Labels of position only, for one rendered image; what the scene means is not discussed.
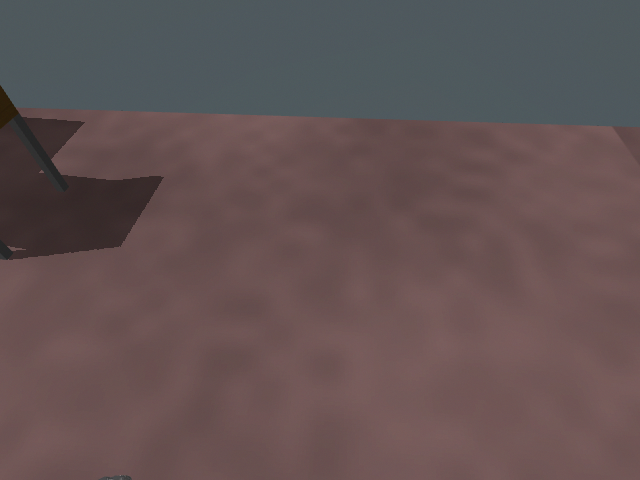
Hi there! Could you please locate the chair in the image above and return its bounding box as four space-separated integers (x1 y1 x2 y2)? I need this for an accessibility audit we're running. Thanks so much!
0 85 69 260

